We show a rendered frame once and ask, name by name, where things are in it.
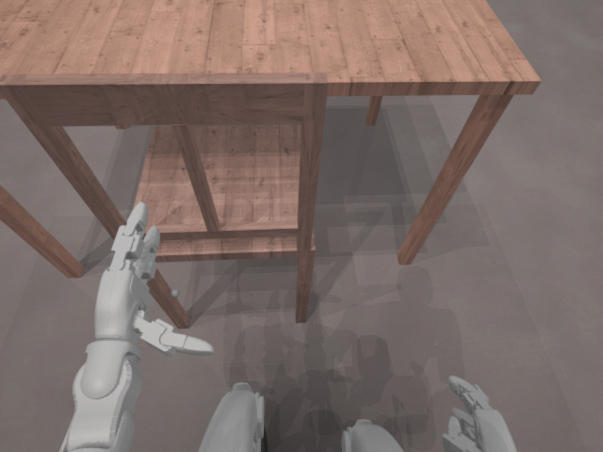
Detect right robot thigh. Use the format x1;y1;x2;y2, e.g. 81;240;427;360
341;424;403;452

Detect robot left hand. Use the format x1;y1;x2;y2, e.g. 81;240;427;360
94;202;214;357

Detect chair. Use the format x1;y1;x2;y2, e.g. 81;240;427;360
0;73;328;329

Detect robot thigh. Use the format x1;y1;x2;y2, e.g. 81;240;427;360
198;390;264;452
341;424;403;452

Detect left robot forearm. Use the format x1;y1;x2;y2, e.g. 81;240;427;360
59;338;142;452

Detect left robot thigh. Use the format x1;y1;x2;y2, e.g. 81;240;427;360
198;390;264;452

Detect table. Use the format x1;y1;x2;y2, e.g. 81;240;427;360
0;0;542;278

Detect robot right hand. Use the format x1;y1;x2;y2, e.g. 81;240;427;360
443;376;517;452

